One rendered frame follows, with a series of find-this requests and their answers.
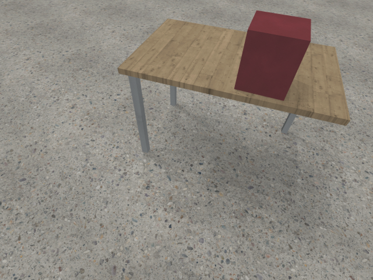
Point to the table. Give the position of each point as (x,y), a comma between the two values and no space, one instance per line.
(206,59)

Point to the carton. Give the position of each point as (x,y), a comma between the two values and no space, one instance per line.
(274,48)

